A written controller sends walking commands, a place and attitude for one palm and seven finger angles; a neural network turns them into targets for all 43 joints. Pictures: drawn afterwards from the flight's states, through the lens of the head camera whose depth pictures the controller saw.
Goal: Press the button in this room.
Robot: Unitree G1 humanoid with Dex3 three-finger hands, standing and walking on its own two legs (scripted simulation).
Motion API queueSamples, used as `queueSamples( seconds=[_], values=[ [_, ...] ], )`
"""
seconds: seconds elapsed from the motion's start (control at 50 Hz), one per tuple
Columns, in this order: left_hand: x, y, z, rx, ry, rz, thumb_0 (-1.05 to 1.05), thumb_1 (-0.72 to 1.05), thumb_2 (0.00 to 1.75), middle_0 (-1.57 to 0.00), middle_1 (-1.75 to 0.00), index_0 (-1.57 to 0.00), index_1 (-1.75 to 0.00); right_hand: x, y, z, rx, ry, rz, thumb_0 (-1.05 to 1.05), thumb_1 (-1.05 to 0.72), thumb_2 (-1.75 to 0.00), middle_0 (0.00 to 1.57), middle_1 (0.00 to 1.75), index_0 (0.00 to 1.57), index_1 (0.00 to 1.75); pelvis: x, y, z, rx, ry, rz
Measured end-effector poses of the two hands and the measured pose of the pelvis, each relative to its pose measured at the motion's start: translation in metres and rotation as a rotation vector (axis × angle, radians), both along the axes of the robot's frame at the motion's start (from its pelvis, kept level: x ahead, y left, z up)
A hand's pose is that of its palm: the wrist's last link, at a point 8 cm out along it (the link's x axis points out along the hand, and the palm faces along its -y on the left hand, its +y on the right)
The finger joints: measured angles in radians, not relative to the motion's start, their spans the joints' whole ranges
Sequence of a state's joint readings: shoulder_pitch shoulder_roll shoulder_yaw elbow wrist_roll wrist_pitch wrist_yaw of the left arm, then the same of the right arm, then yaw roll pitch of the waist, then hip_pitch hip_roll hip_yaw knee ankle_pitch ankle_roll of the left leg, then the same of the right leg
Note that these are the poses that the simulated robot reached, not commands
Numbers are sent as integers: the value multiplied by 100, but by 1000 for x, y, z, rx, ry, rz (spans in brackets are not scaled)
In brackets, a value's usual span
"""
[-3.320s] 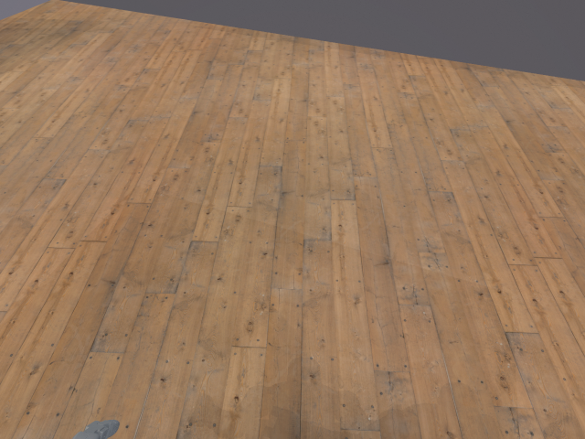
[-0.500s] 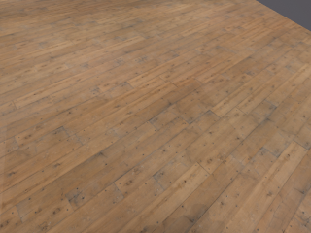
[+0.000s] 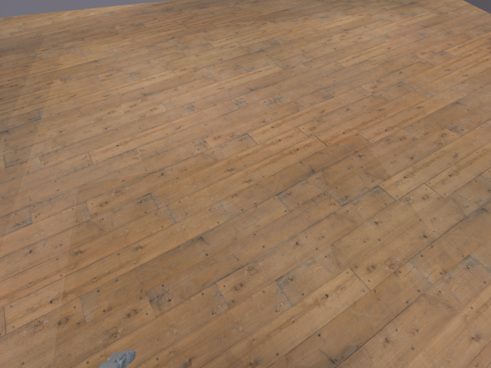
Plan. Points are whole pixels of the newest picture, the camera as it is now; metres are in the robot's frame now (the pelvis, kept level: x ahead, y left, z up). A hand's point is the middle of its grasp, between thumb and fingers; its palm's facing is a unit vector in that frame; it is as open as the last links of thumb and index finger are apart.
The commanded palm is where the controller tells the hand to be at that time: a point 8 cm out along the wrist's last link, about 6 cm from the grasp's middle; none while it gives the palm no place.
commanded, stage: turn or walk to find it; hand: left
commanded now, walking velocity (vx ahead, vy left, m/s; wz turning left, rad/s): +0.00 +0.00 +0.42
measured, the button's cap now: out of the picture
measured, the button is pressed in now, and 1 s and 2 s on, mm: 0 0 0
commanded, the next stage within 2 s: none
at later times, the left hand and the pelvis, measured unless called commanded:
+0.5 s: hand out of the picture -0.06 +0.25 -0.19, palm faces +0.27 -0.93 -0.23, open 7.3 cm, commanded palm none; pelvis -0.04 +0.04 +0.00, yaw +13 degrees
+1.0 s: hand out of the picture -0.04 +0.23 -0.14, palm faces +0.42 -0.87 -0.27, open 7.3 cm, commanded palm none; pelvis -0.06 +0.00 +0.00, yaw +25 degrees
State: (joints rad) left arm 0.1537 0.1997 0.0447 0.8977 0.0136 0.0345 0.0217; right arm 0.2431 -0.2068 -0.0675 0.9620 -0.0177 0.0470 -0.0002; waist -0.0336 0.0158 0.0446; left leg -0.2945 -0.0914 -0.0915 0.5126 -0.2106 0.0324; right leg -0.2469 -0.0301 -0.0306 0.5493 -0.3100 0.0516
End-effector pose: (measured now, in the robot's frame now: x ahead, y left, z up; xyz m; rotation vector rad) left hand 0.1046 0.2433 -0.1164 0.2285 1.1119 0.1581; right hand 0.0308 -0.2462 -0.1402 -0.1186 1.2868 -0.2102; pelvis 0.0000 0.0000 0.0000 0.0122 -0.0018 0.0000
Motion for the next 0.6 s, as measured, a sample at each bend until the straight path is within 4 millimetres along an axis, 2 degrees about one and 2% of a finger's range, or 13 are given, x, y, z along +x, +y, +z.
queueSamples(
  seconds=[0.04, 0.14, 0.26, 0.34, 0.46, 0.52, 0.6],
  values=[
    [-10, -7, 2, 9, -9, 11, 1, 91, 90, -20, -30, -20, -30, -3, -8, -5, 6, 13, 11, 0, -91, -90, 20, 30, 20, 30, -4, -5, -1, -7, -6, 22],
    [-45, -13, 7, 5, 24, 71, 0, 91, 90, -21, -30, -21, -30, -2, -21, -1, 4, 43, 55, 0, -91, -90, 20, 30, 20, 30, -10, -11, 5, 2, -17, 74],
    [-87, -8, -1, -16, 83, 148, 1, 91, 90, -21, -30, -21, -30, 8, -19, 5, -20, 72, 127, 0, -91, -90, 19, 30, 19, 30, -16, -6, 6, 8, -19, 139],
    [-120, 6, -12, -38, 127, 209, 1, 91, 90, -21, -30, -21, -30, 28, -1, 9, -42, 61, 197, 1, -91, -90, 19, 29, 19, 30, -21, 6, 3, 3, -15, 177],
    [-173, 43, -39, -63, 211, 311, 1, 91, 90, -21, -30, -21, -30, 65, 42, 16, -78, -52, 306, 0, -91, -90, 19, 30, 19, 30, -32, 33, -9, -8, -13, 224],
    [-185, 55, -36, -63, 240, 338, 1, 91, 90, -20, -30, -20, -30, 72, 61, 26, -80, -95, 335, 0, -91, -90, 19, 30, 20, 30, -37, 40, -2, -22, -17, 240],
    [-187, 66, -25, -62, 200, 360, 1, 91, 90, -20, -30, -20, -30, 74, 78, 33, -66, -111, 369, 0, -91, -90, 20, 30, 20, 30, -42, 47, 6, -30, -17, 270]
  ],
)
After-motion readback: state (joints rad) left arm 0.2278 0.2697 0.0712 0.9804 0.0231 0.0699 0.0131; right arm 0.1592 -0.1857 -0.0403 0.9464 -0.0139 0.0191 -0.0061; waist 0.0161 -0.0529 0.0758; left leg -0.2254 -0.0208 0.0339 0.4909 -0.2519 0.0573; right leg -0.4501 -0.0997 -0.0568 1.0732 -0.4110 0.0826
